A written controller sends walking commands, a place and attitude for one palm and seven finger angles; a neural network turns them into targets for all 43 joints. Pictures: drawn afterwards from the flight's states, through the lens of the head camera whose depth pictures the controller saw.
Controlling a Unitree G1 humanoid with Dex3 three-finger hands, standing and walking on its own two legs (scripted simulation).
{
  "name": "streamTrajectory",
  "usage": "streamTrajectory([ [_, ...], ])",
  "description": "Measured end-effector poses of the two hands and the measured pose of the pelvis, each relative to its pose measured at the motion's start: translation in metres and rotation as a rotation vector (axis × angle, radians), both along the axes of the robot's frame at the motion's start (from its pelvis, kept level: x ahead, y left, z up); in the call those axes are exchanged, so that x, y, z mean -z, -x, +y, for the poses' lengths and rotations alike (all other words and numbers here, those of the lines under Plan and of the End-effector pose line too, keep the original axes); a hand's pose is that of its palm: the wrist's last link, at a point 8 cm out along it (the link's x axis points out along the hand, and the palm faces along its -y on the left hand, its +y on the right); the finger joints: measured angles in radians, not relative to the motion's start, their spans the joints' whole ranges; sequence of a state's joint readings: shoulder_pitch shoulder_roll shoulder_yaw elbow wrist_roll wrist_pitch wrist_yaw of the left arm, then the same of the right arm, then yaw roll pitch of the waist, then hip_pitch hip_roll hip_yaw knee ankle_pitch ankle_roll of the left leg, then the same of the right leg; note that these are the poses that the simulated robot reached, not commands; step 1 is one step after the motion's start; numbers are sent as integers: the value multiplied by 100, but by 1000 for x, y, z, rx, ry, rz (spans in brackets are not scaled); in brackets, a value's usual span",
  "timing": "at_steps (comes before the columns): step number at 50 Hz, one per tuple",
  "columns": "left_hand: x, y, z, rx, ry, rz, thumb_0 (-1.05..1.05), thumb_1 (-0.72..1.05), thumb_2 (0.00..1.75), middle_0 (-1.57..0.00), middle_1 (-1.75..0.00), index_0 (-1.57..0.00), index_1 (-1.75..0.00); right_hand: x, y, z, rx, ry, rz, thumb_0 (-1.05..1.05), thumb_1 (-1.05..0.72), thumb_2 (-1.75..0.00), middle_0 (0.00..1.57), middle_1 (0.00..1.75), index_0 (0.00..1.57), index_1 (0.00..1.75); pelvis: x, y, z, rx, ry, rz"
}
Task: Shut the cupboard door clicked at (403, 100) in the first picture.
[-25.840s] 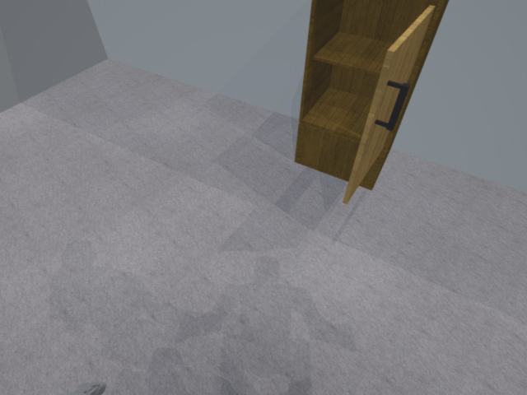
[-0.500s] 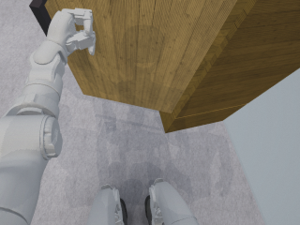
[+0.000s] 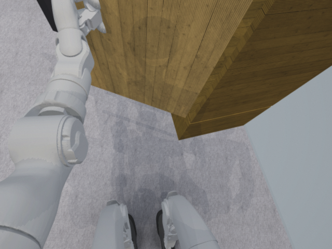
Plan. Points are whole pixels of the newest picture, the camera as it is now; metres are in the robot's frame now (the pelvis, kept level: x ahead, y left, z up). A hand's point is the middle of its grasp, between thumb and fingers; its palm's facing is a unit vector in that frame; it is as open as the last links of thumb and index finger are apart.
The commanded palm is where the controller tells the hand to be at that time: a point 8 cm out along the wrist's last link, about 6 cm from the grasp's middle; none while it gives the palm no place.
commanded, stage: pull the fist back off the door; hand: left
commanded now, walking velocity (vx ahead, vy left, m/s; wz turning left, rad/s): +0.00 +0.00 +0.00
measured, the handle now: out of the picture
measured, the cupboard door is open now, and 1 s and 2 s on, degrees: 57 57 57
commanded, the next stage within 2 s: draw the hand back to the body in 0.68 s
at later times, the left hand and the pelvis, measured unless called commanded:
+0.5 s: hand (102, 46) +0.52 +0.05 +0.10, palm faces +0.03 -1.00 -0.01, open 3.1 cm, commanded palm +0.48 +0.09 +0.10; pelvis +0.02 -0.01 +0.04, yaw +2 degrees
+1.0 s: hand (87, 58) +0.47 +0.08 +0.12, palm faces +0.06 -1.00 -0.05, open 3.1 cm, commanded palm +0.42 +0.13 +0.14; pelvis +0.01 +0.00 +0.06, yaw +0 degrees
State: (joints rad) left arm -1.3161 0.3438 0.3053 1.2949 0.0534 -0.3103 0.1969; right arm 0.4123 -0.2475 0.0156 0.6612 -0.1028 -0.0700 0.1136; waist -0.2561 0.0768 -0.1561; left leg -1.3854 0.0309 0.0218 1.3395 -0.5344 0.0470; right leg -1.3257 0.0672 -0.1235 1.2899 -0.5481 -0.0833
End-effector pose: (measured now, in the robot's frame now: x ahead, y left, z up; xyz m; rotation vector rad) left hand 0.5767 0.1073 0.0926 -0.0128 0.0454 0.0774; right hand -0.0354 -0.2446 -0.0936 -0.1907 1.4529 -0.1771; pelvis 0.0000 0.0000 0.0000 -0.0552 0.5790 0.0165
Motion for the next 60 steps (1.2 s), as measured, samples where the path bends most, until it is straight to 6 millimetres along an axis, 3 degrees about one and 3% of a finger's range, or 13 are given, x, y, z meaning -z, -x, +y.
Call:
streamTrajectory([
  [7, 3, 13, -19, 46, -62, 16, 2, 90, 90, -130, -150, -130, -150, -8, 17, 17, 80, -82, 68, 0, -91, -90, 20, 30, 20, 30, -16, -7, -3, 7, -16, -30],
  [13, -11, 28, -12, 17, -33, -14, 2, 90, 90, -130, -150, -130, -150, -23, 12, 12, 89, -86, 50, 0, -91, -90, 20, 30, 20, 30, -33, -16, -5, 19, -32, -69],
  [18, -11, 48, -2, 30, -56, -12, 2, 90, 90, -130, -150, -130, -150, -29, -5, -3, 58, -68, 29, 0, -91, -90, 20, 30, 20, 30, -41, -21, -7, 11, -40, -100],
  [25, -4, 83, 0, 43, -27, -50, 2, 91, 90, -130, -150, -130, -150, -31, -50, -26, -10, -11, -58, 0, -91, -90, 20, 30, 20, 30, -44, -21, -6, -6, -41, -130],
  [33, -1, 109, -7, 55, -45, -61, 2, 90, 90, -131, -150, -130, -150, -25, -99, -26, -55, -3, -187, 0, -91, -90, 20, 30, 19, 30, -43, -16, -3, -9, -45, -160],
  [37, -5, 109, -8, 52, -60, -67, 2, 90, 90, -131, -150, -130, -150, -21, -109, -18, -64, -18, -227, 0, -91, -90, 20, 30, 20, 30, -41, -11, -3, -13, -45, -166],
  [42, -10, 102, -10, 50, -60, -71, 2, 90, 90, -131, -150, -130, -150, -15, -101, -7, -56, -41, -218, 0, -91, -90, 20, 30, 20, 30, -38, -7, -2, -13, -44, -161],
  [47, -19, 109, 6, 25, -48, -89, 2, 90, 90, -130, -150, -130, -150, -17, -81, 1, -4, -71, -180, 0, -91, -90, 20, 30, 20, 30, -45, -9, 0, 13, -50, -178],
  [52, -35, 141, 32, 17, -68, -71, 2, 90, 90, -130, -150, -130, -150, -34, -73, 7, 33, -96, -170, 1, -91, -90, 20, 30, 20, 30, -67, -16, 1, 31, -56, -243],
  [56, -53, 169, 51, 15, -54, -69, 2, 90, 90, -130, -150, -130, -150, -55, -86, 5, 20, -75, -215, 1, -91, -90, 20, 30, 20, 30, -84, -22, 1, 21, -53, -302],
  [60, -73, 191, 65, 29, -43, -107, 2, 90, 90, -130, -150, -130, -150, -74, -117, -3, -15, -35, -311, 1, -91, -90, 20, 30, 20, 30, -94, -25, 1, 5, -49, -351],
])
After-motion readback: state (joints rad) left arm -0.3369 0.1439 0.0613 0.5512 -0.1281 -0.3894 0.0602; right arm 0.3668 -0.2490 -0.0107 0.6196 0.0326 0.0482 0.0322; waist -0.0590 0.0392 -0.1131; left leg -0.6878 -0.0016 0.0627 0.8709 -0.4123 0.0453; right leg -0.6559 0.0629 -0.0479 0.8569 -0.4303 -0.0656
